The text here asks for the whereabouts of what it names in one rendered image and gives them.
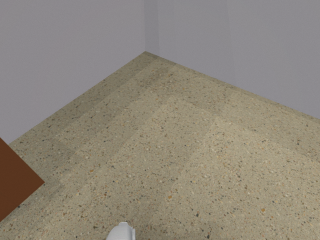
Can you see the cabinet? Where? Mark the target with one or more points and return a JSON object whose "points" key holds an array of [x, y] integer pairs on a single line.
{"points": [[17, 180]]}

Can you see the left robot thigh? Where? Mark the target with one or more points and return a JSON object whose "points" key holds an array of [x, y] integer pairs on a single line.
{"points": [[122, 232]]}

